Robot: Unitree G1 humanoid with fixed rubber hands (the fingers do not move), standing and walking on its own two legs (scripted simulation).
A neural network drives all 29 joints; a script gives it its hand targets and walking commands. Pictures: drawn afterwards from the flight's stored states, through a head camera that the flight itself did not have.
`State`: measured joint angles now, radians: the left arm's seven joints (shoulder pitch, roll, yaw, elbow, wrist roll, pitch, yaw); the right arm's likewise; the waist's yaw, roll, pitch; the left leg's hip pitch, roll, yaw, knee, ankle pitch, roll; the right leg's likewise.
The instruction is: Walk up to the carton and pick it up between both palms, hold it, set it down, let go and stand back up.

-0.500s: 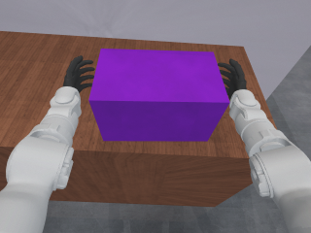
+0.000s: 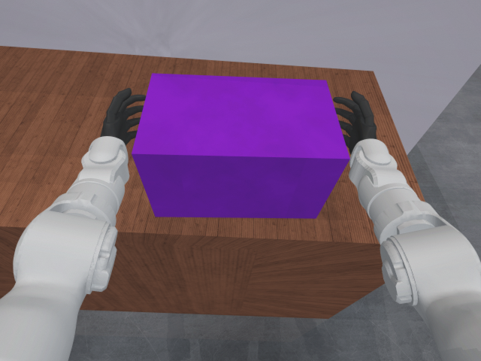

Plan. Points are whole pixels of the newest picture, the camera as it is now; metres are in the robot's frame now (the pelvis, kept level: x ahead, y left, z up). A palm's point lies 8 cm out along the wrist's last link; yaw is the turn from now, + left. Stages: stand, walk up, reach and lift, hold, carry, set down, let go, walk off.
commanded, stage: reach and lift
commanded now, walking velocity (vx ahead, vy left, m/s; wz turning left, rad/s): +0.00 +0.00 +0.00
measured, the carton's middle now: (238, 150) +0.49 -0.01 +0.05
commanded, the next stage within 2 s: none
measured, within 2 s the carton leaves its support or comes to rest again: leaves its support in 0.78 s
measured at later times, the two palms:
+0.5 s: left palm (114, 137) +0.47 +0.20 +0.10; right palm (357, 141) +0.45 -0.20 +0.11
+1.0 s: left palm (103, 147) +0.44 +0.21 +0.11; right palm (359, 152) +0.42 -0.19 +0.12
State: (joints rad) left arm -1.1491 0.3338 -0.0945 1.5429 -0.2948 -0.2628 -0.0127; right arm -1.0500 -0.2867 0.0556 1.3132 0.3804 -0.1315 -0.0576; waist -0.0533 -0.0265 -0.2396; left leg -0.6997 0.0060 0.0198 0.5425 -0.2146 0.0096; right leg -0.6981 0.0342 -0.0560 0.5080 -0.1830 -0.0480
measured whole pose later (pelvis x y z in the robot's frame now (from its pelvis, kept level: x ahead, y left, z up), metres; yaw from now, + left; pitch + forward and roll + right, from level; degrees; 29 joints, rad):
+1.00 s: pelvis +0.01 +0.01 +0.02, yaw +1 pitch +10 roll +0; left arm -0.91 0.22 0.35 1.30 0.08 -0.36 -0.03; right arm -0.81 -0.12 -0.47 1.09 -0.20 -0.34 -0.01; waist -0.03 -0.02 -0.07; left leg -0.34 -0.01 0.02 0.31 -0.14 0.02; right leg -0.34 0.02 -0.06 0.28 -0.12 -0.03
